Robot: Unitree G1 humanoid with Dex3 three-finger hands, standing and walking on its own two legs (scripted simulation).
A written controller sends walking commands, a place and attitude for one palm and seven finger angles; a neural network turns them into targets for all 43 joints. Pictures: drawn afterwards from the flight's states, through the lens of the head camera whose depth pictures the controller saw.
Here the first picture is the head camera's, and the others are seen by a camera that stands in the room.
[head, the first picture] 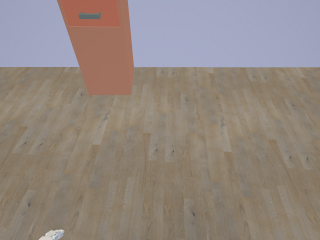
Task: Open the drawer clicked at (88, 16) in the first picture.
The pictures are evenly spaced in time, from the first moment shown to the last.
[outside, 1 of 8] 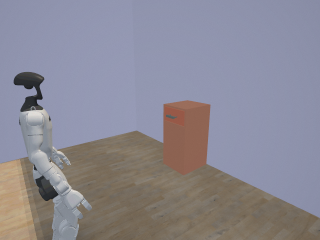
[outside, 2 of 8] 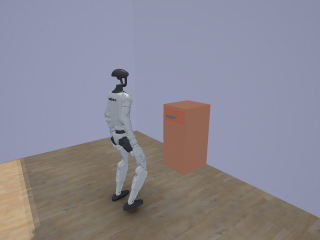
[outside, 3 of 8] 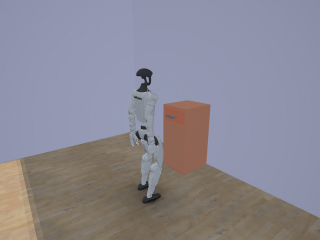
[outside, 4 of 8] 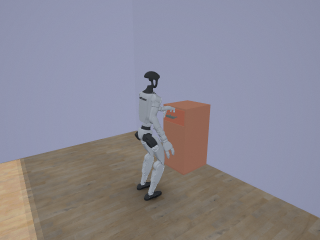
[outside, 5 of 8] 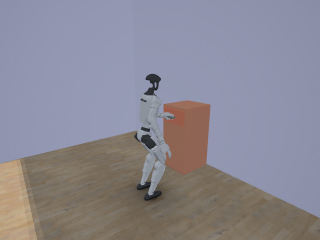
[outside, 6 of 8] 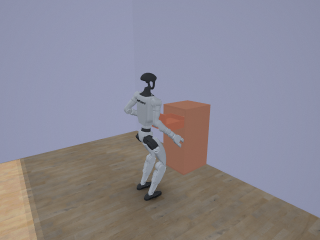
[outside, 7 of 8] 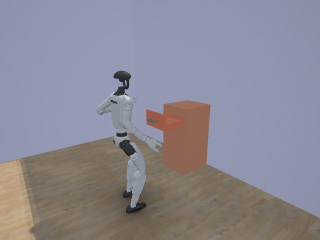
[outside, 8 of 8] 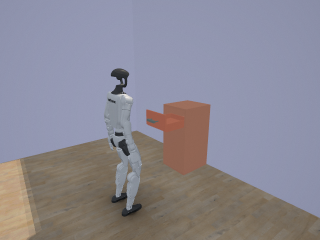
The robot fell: no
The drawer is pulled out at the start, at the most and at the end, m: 0.00 0.30 0.29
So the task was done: yes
